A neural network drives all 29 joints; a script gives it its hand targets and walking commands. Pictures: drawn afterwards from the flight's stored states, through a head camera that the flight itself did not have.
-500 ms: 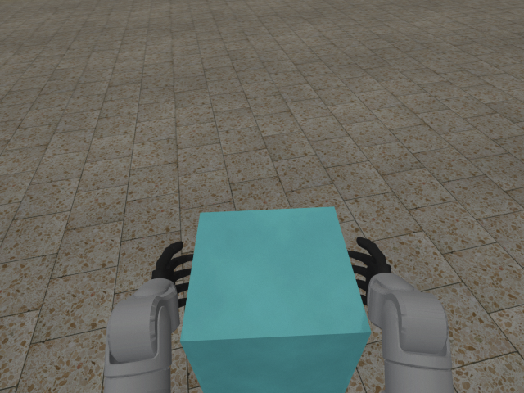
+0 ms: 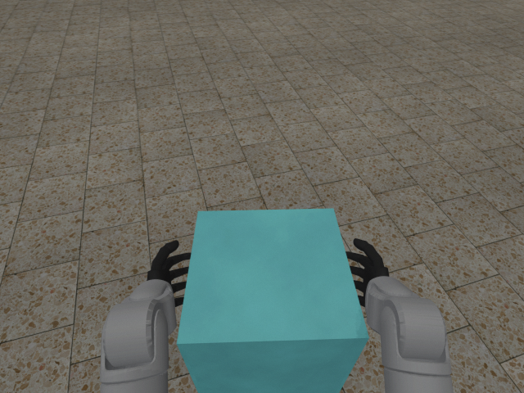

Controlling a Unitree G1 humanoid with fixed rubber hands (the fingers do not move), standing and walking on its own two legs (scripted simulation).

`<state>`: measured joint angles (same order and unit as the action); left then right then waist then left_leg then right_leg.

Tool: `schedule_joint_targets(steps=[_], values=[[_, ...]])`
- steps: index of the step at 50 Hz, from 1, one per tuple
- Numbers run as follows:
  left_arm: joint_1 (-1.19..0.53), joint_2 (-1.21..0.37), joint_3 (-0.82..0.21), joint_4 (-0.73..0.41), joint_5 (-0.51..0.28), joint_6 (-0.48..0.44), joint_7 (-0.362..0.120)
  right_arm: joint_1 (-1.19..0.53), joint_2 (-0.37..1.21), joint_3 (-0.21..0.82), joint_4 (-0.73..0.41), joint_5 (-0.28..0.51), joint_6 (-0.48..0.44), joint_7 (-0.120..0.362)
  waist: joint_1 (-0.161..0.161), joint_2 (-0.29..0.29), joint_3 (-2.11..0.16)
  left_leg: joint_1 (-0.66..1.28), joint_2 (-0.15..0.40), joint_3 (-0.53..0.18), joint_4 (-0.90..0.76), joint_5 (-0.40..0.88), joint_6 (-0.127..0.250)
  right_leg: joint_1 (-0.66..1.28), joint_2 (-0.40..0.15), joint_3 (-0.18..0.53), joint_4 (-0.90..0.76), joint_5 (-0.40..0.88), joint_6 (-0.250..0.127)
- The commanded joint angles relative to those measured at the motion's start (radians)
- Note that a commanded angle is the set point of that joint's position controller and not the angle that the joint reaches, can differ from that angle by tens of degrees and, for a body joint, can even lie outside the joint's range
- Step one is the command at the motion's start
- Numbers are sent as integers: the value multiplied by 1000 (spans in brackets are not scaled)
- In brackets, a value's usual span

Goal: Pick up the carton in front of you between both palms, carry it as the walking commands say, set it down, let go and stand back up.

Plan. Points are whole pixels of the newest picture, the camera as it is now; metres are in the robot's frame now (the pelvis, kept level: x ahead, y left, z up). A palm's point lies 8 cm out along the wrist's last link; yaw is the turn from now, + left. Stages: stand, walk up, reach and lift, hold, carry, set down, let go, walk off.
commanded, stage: carry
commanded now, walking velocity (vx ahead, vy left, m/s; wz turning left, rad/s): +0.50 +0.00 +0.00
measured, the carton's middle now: (267, 310) +0.26 +0.00 -0.02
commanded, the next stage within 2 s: none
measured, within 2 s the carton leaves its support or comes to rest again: neither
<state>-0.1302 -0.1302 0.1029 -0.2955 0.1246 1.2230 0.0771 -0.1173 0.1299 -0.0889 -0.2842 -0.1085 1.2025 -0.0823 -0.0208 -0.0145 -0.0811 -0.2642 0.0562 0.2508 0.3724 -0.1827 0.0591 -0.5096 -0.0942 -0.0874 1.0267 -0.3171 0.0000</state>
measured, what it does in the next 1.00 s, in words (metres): walks ahead: right foot, then left foot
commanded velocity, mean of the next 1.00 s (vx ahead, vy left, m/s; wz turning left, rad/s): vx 0.43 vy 0.00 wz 0.00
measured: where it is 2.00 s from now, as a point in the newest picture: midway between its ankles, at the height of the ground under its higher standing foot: (247, 260)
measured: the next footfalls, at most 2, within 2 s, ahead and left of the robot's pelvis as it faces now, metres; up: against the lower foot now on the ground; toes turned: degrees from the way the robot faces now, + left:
right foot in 0.26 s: +0.36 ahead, -0.13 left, +0.00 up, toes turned -10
left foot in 0.74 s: +0.67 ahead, +0.10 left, +0.00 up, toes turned +14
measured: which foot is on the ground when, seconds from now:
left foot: down 0.00-0.30, up 0.32-0.72, down 0.74-1.00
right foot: up 0.00-0.24, down 0.26-0.76, up 0.78-1.00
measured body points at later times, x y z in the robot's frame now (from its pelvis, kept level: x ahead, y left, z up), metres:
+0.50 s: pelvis +0.32 -0.05 +0.00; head +0.34 -0.06 +0.45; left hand +0.58 +0.12 +0.06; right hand +0.60 -0.18 +0.05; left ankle +0.32 +0.10 -0.68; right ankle +0.32 -0.12 -0.75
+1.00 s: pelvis +0.65 +0.02 +0.00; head +0.67 +0.04 +0.45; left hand +0.93 +0.17 +0.06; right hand +0.92 -0.13 +0.07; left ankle +0.63 +0.09 -0.75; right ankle +0.68 -0.13 -0.68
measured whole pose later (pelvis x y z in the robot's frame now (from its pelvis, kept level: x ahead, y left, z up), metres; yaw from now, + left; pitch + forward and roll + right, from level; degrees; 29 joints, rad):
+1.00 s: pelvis +0.65 +0.02 +0.00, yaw +0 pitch +4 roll -2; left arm -0.15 -0.13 0.09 -0.35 0.12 1.21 0.08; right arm -0.13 0.13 -0.10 -0.35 -0.10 1.19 -0.08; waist -0.01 -0.01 -0.02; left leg -0.19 0.05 0.23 0.31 -0.19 0.05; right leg -0.56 -0.09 -0.09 0.89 -0.26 0.01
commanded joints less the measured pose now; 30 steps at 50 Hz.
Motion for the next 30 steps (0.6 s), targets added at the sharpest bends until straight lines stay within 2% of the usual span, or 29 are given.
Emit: schedule_joint_targets(steps=[1, 4, 10, 12, 13, 14, 15, 16, 17, 18, 19, 20, 21, 24, 27, 30], values=[[-495, -979, -746, -143, -420, -53, -232, -515, 972, 718, -171, 446, -32, 265, 6, 142, -279, 327, 264, -253, -209, 81, 72, -121, -30, 7, -133, 87, 12], [-465, -940, -743, -181, -409, -46, -219, -485, 924, 718, -204, 445, -24, 263, 3, 145, -232, 349, 226, -180, -201, 183, 67, -122, -13, -40, -327, 167, 20], [-422, -850, -718, -164, -405, 4, -227, -415, 837, 687, -167, 396, 16, 249, -2, 172, -145, 383, 204, -98, -139, 335, 28, -31, 24, -117, -530, 272, -13], [-421, -837, -705, -138, -406, 15, -235, -428, 823, 685, -152, 389, 27, 247, 12, 158, -158, 345, 180, -44, -2, 430, 1, 130, 65, -171, -591, 245, -29], [-419, -833, -697, -119, -407, 18, -238, -428, 817, 687, -146, 386, 32, 246, 23, 120, -202, 262, 140, 1, 147, 455, -22, 316, 104, -206, -599, 187, -33], [-407, -829, -686, -100, -406, 20, -241, -447, 804, 684, -142, 387, 36, 246, 50, 43, -266, 103, 110, -1, 347, 294, -50, 531, 4, -69, -603, 128, -43], [-416, -816, -671, -73, -392, 13, -246, -480, 820, 702, -166, 397, 46, 245, 56, -231, -349, -202, 2, -34, 668, 34, -106, 763, -273, 406, -715, -19, -176], [-400, -847, -672, -51, -397, 7, -248, -499, 819, 704, -159, 396, 45, 249, 52, -310, -324, -397, -64, -133, 829, -305, -94, 807, -338, 593, -811, 143, -235], [-426, -875, -680, -73, -411, 2, -251, -509, 859, 710, -134, 402, 36, 252, 46, -222, -317, -438, 1, -213, 918, -307, -64, 786, -330, 481, -777, 282, -226], [-449, -917, -693, -80, -419, -7, -254, -519, 895, 713, -131, 404, 23, 255, 44, -137, -321, -442, 40, -237, 926, -270, -44, 737, -307, 394, -746, 369, -207], [-478, -947, -701, -96, -426, -18, -257, -528, 931, 719, -132, 409, 12, 256, 39, -52, -307, -415, 76, -251, 852, -203, -39, 667, -284, 311, -756, 380, -169], [-503, -968, -709, -116, -435, -26, -259, -535, 960, 726, -138, 414, 0, 256, 35, -43, -301, -372, 93, -250, 772, -151, -42, 605, -261, 241, -785, 337, -135], [-519, -981, -717, -133, -444, -34, -261, -539, 979, 732, -144, 415, -10, 253, 34, -67, -304, -339, 84, -224, 722, -117, -46, 578, -243, 184, -807, 307, -119], [-498, -972, -727, -162, -460, -43, -268, -505, 990, 739, -161, 399, -30, 237, 33, -114, -281, -339, 72, -174, 558, -53, -65, 560, -216, 92, -857, 243, -130], [-469, -933, -724, -185, -458, -39, -267, -480, 960, 739, -189, 390, -28, 224, 35, -117, -231, -356, 60, -127, 357, 30, -80, 589, -183, 24, -862, 308, -130], [-435, -880, -709, -193, -442, -23, -258, -460, 911, 731, -208, 391, -8, 220, 38, -124, -188, -326, 33, -81, 215, 108, -71, 610, -166, -24, -848, 403, -116]])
